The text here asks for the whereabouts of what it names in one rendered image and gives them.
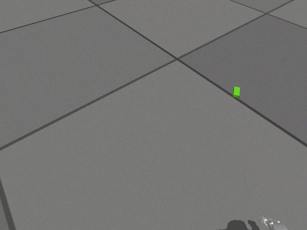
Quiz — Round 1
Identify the small box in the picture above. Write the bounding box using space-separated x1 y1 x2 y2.
233 87 240 98

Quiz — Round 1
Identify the right robot hand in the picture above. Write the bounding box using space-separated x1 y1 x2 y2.
260 216 288 230

